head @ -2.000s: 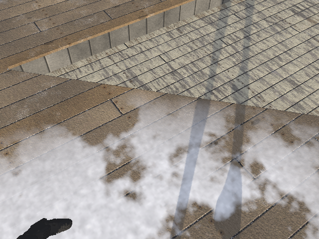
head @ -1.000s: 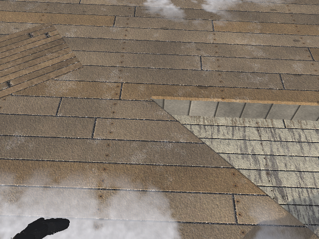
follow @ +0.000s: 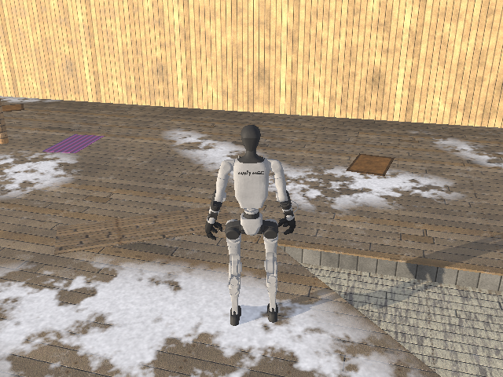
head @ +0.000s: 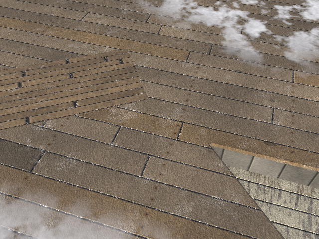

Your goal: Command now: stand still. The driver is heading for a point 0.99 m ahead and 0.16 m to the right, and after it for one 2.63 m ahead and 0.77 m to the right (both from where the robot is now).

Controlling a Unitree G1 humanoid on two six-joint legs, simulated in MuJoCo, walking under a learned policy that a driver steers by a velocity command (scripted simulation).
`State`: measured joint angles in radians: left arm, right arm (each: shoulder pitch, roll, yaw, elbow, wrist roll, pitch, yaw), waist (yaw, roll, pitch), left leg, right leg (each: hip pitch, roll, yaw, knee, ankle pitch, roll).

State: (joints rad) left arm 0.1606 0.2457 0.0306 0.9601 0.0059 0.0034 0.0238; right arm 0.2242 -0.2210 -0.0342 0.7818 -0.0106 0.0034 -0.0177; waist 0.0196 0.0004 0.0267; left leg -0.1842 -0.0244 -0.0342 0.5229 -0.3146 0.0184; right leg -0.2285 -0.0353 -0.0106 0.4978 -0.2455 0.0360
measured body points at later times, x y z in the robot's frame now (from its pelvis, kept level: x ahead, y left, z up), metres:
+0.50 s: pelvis +0.06 -0.04 -0.01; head +0.06 -0.06 +0.44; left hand +0.10 +0.24 -0.14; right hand +0.08 -0.31 -0.15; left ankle -0.02 +0.10 -0.72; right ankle +0.05 -0.13 -0.74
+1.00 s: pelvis +0.31 -0.01 -0.02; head +0.35 -0.01 +0.43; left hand +0.23 +0.25 -0.16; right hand +0.53 -0.24 -0.11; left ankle +0.43 +0.08 -0.74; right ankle +0.07 -0.13 -0.68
